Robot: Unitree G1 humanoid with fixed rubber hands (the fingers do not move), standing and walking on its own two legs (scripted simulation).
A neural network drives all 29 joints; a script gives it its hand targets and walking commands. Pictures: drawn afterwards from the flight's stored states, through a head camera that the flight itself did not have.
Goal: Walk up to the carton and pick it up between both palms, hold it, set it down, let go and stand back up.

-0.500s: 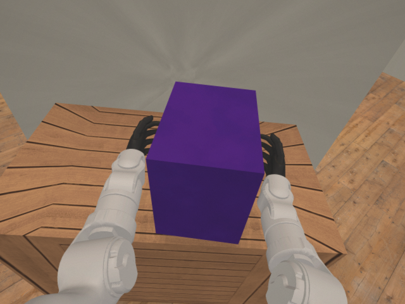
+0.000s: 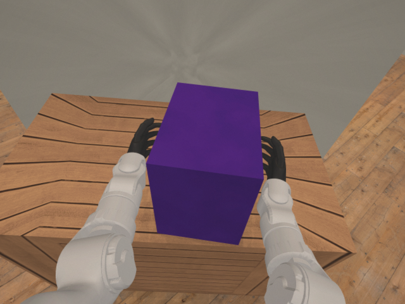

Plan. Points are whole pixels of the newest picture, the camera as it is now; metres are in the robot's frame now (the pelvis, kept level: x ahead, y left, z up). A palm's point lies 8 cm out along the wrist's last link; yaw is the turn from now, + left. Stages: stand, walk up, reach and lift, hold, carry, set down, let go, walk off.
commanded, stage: set down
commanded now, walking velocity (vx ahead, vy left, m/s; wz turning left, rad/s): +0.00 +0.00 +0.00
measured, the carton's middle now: (207, 162) +0.45 +0.00 -0.01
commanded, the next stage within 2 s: none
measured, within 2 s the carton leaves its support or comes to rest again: rests again in 0.44 s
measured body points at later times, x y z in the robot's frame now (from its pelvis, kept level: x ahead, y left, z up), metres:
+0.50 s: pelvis -0.01 +0.00 +0.00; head +0.05 +0.02 +0.44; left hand +0.43 +0.15 +0.05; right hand +0.39 -0.14 +0.04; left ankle -0.04 +0.07 -0.75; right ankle -0.02 -0.12 -0.75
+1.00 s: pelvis -0.02 +0.00 +0.00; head +0.05 +0.02 +0.44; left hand +0.42 +0.15 +0.05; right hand +0.39 -0.14 +0.04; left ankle -0.04 +0.07 -0.75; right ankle -0.02 -0.12 -0.75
